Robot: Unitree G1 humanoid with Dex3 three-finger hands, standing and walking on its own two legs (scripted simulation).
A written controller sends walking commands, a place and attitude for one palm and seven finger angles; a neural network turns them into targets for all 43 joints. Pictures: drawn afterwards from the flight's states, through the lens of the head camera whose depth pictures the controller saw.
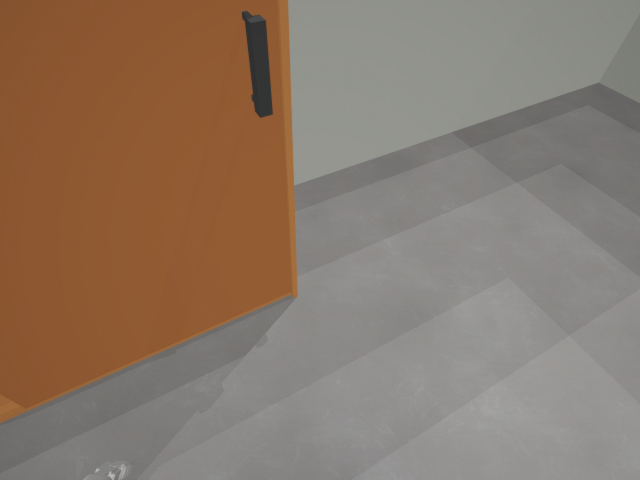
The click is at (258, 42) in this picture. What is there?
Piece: wardrobe's sliding door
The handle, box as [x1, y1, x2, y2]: [242, 11, 272, 117]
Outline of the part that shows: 243,11 242,18 245,21 253,89 253,93 251,95 252,100 254,102 255,111 261,117 272,114 265,20 259,15 252,16 247,11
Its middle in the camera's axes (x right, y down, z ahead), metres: -0.12 -0.32 +0.72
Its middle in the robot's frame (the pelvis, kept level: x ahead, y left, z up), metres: +0.77 +0.18 +0.14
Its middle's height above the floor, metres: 0.91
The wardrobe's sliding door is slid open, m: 0.00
